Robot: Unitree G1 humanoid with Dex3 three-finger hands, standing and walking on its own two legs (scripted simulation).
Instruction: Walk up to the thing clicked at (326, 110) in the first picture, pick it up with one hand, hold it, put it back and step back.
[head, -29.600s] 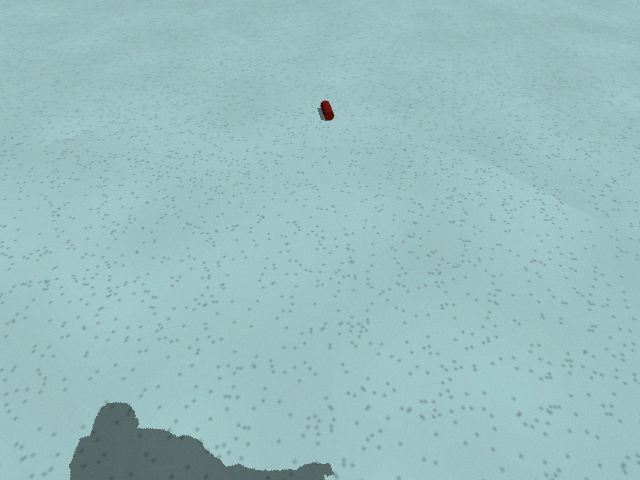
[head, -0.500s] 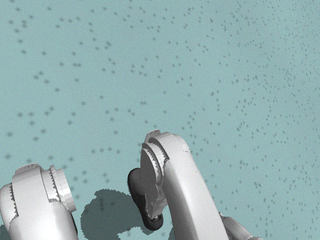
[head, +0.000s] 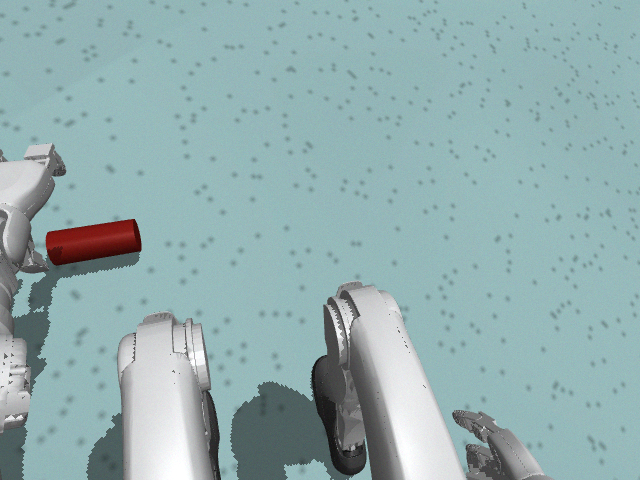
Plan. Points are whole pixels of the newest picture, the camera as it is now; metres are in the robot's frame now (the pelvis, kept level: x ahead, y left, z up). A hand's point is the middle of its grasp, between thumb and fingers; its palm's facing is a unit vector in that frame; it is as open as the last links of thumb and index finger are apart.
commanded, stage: withdraw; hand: left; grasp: from above
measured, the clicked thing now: (96, 241) +0.49 +0.29 -0.34
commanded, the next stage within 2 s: home in 0.16 s
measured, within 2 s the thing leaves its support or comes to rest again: neither
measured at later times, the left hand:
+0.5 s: hand (60, 217) +0.48 +0.29 -0.18, palm faces -0.32 -0.13 -0.94, open 12.6 cm
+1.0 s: hand out of the picture +0.31 +0.25 +0.04, palm faces -0.15 -0.82 -0.56, open 7.5 cm
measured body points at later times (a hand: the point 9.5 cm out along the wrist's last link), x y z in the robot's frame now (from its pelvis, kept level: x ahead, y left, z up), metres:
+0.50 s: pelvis +0.01 +0.00 -0.03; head +0.24 +0.06 +0.35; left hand +0.49 +0.29 -0.13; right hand +0.04 -0.25 -0.14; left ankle +0.09 +0.12 -0.33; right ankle +0.11 -0.12 -0.33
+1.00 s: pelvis +0.02 +0.00 +0.15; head +0.18 +0.05 +0.57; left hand +0.32 +0.29 +0.07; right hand +0.23 -0.24 +0.05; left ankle +0.09 +0.12 -0.33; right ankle +0.11 -0.13 -0.33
